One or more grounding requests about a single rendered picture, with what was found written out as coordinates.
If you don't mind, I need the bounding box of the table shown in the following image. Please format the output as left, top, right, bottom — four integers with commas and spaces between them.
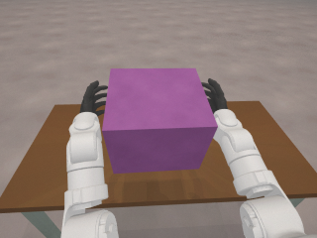
0, 100, 317, 238

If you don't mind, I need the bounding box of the left robot hand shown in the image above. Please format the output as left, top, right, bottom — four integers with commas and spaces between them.
79, 80, 108, 116

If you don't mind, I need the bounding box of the robot right forearm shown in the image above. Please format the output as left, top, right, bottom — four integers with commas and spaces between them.
213, 109, 304, 231

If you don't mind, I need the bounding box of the carton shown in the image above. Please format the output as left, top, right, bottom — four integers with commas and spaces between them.
102, 67, 218, 174

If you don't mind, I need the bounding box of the left robot upper arm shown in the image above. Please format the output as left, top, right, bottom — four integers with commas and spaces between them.
61, 209, 119, 238

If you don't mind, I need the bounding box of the right robot hand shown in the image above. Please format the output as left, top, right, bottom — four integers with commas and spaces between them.
201, 78, 228, 114

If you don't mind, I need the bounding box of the right robot upper arm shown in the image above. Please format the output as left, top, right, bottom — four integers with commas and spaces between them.
240, 194, 317, 238

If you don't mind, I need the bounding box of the robot left forearm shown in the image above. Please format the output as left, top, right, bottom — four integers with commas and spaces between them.
60, 112, 109, 238

